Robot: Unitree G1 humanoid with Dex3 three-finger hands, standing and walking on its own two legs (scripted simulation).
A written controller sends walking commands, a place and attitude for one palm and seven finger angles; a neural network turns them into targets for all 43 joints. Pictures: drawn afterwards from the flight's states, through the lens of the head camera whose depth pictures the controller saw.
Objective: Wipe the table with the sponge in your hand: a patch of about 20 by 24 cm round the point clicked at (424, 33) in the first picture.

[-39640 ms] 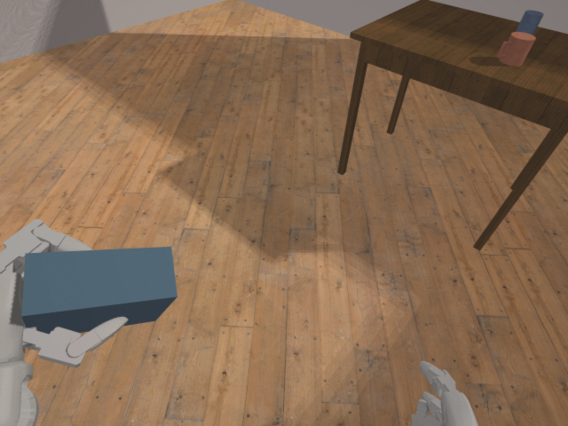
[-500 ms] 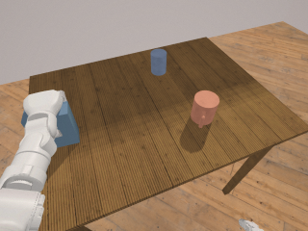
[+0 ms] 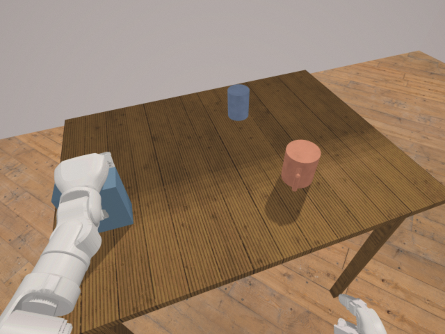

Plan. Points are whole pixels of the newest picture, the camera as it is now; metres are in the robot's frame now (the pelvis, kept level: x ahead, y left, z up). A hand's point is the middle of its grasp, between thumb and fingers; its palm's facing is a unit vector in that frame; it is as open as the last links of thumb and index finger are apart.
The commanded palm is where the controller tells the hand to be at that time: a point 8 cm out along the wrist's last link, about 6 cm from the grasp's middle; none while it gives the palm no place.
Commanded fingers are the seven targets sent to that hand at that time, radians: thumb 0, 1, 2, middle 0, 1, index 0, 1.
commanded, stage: wipe back along the first lane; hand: left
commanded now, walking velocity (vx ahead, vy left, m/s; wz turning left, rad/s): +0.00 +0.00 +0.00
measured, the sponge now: (100, 209) +0.34 +0.30 +0.01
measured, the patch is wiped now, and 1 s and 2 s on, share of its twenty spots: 1.00 1.00 1.00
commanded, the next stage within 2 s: lift the sponge slowly off the table in 0.92 s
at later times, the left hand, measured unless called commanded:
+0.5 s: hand (94, 214) +0.30 +0.27 +0.07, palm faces +0.02 -0.06 -1.00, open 9.9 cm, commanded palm +0.26 +0.26 +0.11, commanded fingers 0.00 0.10 1.30 -1.20 -1.60 -1.20 -1.60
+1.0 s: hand (93, 240) +0.25 +0.25 +0.07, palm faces +0.05 -0.09 -1.00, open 9.9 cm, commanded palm +0.21 +0.24 +0.10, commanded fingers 0.00 0.10 1.30 -1.20 -1.60 -1.20 -1.60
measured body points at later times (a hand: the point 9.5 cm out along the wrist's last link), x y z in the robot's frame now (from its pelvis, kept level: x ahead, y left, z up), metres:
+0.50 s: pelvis +0.00 -0.01 +0.00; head -0.01 -0.04 +0.45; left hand +0.29 +0.27 +0.12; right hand +0.22 -0.24 -0.09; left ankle +0.01 +0.10 -0.74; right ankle -0.03 -0.11 -0.74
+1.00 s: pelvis -0.01 -0.01 +0.00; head -0.03 -0.05 +0.45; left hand +0.24 +0.25 +0.12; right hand +0.23 -0.22 -0.08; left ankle +0.01 +0.10 -0.74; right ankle -0.03 -0.11 -0.74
